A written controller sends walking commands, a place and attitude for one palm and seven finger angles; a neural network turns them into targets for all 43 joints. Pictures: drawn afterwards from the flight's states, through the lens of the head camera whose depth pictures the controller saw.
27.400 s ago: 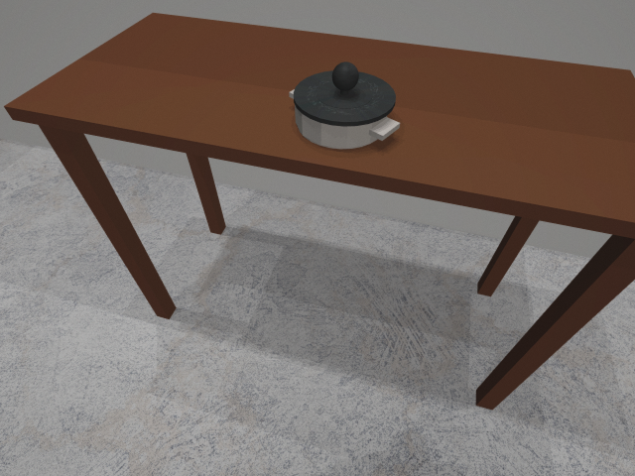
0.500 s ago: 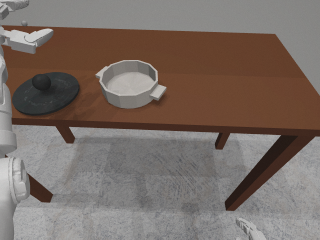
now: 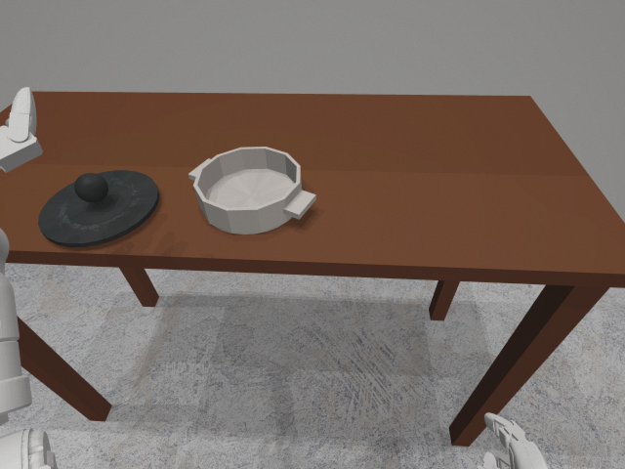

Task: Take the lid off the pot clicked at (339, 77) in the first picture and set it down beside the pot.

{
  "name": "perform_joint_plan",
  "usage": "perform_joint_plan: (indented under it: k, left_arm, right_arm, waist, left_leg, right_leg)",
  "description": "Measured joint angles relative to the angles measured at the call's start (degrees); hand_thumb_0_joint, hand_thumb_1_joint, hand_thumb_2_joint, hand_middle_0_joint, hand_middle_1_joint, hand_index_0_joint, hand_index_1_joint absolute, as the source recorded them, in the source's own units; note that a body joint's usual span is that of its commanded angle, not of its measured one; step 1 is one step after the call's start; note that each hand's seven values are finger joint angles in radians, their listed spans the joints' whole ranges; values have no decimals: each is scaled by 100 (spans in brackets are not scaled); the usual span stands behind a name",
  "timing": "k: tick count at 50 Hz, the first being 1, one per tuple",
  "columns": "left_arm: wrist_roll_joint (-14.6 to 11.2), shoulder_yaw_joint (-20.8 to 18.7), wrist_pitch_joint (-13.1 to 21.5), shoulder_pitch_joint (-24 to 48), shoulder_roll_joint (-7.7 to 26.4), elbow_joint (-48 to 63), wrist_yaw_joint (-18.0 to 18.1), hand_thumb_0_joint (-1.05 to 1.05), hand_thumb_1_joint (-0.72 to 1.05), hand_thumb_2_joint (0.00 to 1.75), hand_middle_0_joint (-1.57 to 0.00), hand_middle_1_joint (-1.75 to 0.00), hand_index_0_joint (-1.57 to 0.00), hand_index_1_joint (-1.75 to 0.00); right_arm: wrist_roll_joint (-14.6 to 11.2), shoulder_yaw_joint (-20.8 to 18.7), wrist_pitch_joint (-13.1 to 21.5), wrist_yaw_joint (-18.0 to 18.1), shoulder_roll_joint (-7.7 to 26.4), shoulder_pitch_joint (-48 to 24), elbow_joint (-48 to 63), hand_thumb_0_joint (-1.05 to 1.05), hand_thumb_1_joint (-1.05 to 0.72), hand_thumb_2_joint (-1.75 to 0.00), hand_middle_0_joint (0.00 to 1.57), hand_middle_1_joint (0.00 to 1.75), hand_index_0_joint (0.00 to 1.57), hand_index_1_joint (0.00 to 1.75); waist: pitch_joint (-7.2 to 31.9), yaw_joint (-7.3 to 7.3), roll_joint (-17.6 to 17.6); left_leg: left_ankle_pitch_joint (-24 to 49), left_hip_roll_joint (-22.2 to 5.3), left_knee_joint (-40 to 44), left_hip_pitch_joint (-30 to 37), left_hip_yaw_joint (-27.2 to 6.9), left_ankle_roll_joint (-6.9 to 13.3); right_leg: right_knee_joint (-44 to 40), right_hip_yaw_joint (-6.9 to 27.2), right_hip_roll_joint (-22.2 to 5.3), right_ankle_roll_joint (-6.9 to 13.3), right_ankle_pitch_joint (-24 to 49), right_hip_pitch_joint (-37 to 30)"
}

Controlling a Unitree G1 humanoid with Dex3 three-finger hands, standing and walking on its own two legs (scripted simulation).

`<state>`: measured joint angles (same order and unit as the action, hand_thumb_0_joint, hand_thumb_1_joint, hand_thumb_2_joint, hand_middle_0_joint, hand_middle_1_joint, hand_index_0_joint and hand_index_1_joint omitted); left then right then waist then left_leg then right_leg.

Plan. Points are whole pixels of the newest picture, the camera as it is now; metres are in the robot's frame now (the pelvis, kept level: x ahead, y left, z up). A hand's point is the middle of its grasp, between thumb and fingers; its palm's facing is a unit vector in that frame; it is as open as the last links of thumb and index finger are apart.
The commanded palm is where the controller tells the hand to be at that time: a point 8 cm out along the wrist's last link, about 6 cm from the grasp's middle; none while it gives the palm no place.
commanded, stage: draw the hand back to the body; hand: left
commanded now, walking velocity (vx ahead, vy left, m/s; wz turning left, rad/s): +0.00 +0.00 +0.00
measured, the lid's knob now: (91, 187) +0.47 +0.39 +0.12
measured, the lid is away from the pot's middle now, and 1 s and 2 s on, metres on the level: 0.24 0.24 0.24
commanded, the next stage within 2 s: step back with the hand held close in 1.04 s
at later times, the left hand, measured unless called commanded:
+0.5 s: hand out of the picture +0.22 +0.27 +0.31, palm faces +0.53 -0.82 -0.20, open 7.4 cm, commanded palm +0.17 +0.30 +0.30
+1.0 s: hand out of the picture +0.14 +0.25 +0.30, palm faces +0.51 -0.81 -0.28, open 7.4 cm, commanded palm +0.09 +0.30 +0.29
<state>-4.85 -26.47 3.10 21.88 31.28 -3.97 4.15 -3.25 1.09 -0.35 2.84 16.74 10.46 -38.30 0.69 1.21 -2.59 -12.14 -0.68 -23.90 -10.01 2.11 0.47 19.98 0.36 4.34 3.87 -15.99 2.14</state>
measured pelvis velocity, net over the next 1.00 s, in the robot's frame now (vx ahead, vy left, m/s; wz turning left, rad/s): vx -0.03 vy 0.02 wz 0.02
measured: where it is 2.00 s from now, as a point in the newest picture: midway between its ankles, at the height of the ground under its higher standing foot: outside the picture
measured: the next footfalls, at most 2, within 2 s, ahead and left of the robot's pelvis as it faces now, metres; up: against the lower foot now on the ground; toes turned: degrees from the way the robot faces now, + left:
left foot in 2.00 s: -0.02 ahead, +0.15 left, +0.00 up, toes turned +3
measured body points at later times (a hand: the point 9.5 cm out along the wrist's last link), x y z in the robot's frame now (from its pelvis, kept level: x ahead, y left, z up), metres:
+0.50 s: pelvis -0.02 +0.00 +0.00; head -0.05 -0.02 +0.45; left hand +0.19 +0.31 +0.32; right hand +0.17 -0.21 -0.09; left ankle +0.01 +0.12 -0.74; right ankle -0.06 -0.08 -0.74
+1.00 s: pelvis -0.03 +0.02 +0.00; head -0.08 +0.00 +0.45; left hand +0.10 +0.30 +0.31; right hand +0.17 -0.19 -0.07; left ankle +0.01 +0.12 -0.74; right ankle -0.06 -0.08 -0.74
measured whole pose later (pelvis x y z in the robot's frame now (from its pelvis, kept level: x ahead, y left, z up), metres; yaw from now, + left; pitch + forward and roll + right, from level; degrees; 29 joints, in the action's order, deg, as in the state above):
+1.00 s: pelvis -0.03 +0.02 +0.00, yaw +1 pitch -8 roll -1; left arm -8.1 -26.2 9.7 -14.0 22.9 35.5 3.3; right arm -0.2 1.4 6.4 3.1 12.3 8.5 -40.7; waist -1.2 4.5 -3.5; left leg -9.1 0.1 -22.0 -5.6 1.5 1.8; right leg 16.2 -0.4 3.6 2.5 -12.2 -3.4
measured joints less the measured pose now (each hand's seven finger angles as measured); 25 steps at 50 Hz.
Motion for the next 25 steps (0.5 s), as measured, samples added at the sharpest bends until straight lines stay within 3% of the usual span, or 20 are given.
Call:
perform_joint_plan:
  k: [14,25]
  left_arm:
    - [-200,22,101,-941,-417,1179,9,1,78,90,-23,-33,-24,-33]
    - [-317,-26,313,-1762,-638,2102,-11,1,88,90,-21,-31,-21,-31]
  right_arm:
    - [95,124,208,8,-258,-272,-34,1,-91,-89,20,30,21,30]
    - [167,98,346,29,-339,-212,-169,1,-91,-89,20,30,21,30]
  waist:
    - [-120,198,-76]
    - [-173,188,-121]
  left_leg:
    - [150,-1,136,241,-54,-8]
    - [267,21,262,379,-24,32]
  right_leg:
    - [-148,-55,8,12,138,-261]
    - [-260,-30,-19,-30,255,-385]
